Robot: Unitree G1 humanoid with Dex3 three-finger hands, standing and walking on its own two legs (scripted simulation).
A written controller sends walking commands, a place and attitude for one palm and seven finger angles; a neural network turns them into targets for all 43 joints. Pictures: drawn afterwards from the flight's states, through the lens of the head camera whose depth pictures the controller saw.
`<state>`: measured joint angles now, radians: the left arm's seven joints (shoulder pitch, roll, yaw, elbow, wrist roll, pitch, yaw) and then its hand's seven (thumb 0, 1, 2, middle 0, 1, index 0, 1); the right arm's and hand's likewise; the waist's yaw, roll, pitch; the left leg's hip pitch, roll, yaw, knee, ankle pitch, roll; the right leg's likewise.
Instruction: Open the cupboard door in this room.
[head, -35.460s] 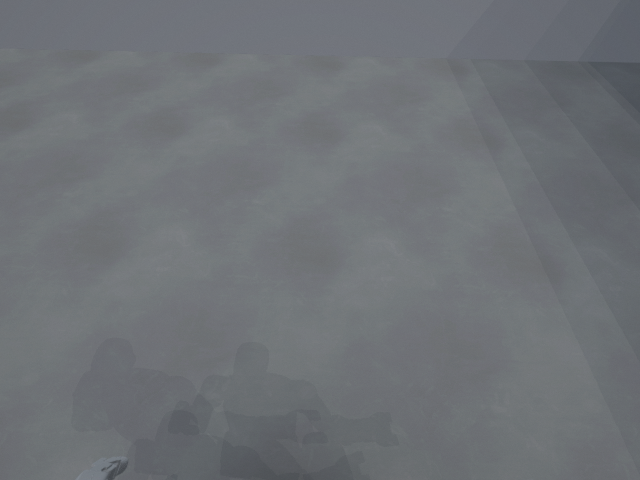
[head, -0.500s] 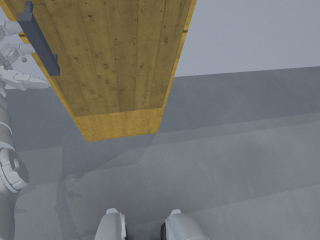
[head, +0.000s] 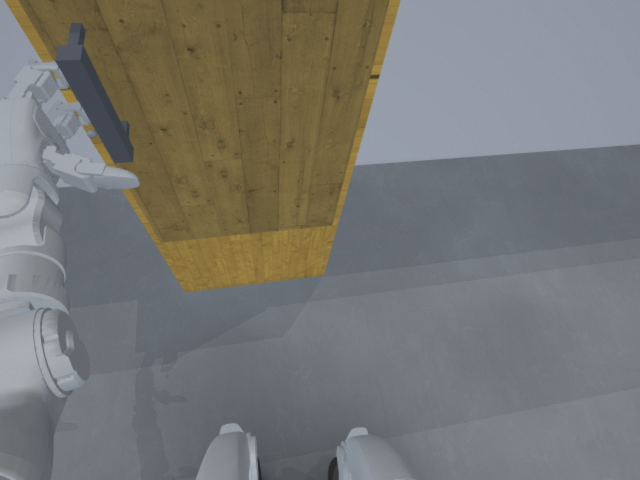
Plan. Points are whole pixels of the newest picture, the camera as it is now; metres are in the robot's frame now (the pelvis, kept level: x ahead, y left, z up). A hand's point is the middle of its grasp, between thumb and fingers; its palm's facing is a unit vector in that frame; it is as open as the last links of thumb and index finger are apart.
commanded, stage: slide the fingers in behind the handle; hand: left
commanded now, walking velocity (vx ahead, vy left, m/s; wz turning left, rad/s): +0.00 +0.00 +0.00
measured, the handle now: (102, 99) +0.56 +0.23 +0.09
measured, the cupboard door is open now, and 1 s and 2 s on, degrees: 0 0 5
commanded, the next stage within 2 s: close the thumb around the handle in 0.78 s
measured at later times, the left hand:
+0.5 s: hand (122, 130) +0.51 +0.20 +0.09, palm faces +0.10 -0.99 -0.02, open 14.0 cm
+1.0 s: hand (118, 134) +0.50 +0.21 +0.09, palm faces +0.09 -1.00 +0.00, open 13.7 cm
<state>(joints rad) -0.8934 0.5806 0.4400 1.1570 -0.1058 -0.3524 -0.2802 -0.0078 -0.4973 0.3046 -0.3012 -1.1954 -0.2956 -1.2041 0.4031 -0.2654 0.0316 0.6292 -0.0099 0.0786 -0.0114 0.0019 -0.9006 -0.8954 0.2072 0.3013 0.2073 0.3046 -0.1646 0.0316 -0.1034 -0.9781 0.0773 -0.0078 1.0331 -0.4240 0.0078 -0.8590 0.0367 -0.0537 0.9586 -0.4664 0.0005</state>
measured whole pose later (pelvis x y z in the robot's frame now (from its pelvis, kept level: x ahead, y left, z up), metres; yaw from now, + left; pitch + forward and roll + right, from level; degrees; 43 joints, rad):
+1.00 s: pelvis +0.00 -0.01 +0.00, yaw +0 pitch +20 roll -3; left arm -0.91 0.52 0.42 1.18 -0.09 -0.37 -0.21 -0.01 -0.45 0.33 -0.30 -1.20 -0.30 -1.21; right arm 0.38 -0.27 0.03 0.63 -0.01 0.06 -0.01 0.00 -0.90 -0.90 0.21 0.30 0.21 0.30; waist -0.17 0.03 -0.11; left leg -0.97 0.07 -0.01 1.03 -0.42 0.00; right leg -0.86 0.04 -0.05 0.97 -0.47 -0.01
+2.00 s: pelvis +0.01 +0.00 +0.01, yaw -1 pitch +19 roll -2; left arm -0.70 0.44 0.40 0.97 -0.15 -0.35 -0.21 0.01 0.70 0.76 -0.34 -1.34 -0.34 -1.35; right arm 0.40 -0.26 0.01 0.60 0.00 0.09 0.00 0.00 -0.90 -0.90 0.21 0.30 0.21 0.30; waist -0.14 0.04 -0.12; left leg -0.89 0.08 0.02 0.98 -0.42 0.00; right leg -0.80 0.04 -0.02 0.93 -0.46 0.00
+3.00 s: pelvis +0.01 -0.06 +0.02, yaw +5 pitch +8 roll +1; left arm 0.09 -0.10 -0.20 0.10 0.06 -0.14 0.58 0.01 0.49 0.73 -0.37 -1.31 -0.37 -1.32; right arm 0.19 -0.19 0.00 0.58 -0.08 0.04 0.01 0.01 -0.90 -0.90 0.20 0.30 0.20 0.30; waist -0.01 0.04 -0.13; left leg -0.62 0.03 -0.05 0.86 -0.38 -0.05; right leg -0.53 0.00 -0.10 0.90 -0.51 -0.07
